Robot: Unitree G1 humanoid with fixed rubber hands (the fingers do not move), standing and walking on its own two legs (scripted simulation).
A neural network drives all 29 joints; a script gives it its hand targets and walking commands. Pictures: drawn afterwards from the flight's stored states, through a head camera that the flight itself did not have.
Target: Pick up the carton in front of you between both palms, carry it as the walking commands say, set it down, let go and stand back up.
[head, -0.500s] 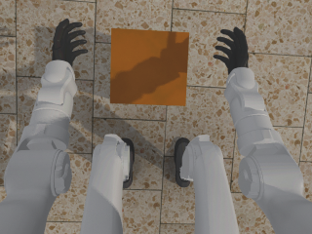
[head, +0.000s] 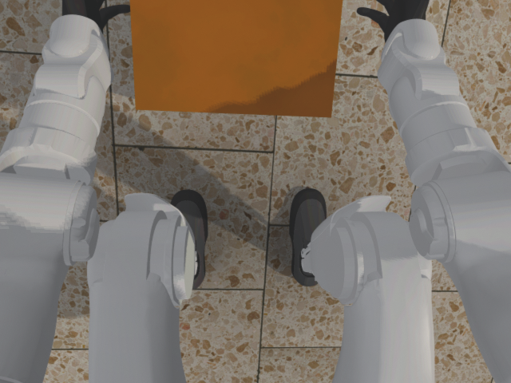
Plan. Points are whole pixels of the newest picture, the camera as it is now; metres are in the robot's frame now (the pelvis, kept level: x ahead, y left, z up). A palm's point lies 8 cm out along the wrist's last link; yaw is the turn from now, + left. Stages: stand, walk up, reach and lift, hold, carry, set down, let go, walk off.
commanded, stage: reach and lift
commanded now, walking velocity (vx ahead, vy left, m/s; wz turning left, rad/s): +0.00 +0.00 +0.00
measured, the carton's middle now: (236, 39) +0.51 +0.04 -0.24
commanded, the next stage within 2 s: none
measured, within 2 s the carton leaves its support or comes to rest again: leaves its support in 0.78 s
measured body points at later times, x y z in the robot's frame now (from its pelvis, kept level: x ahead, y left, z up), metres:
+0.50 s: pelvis +0.00 +0.00 +0.01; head +0.37 +0.03 +0.27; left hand +0.53 +0.19 -0.18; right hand +0.54 -0.12 -0.17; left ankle +0.12 +0.12 -0.33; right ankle +0.13 -0.12 -0.33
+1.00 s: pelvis +0.00 +0.00 +0.02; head +0.30 +0.04 +0.36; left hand +0.52 +0.19 -0.09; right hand +0.53 -0.11 -0.08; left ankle +0.12 +0.12 -0.33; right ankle +0.13 -0.13 -0.33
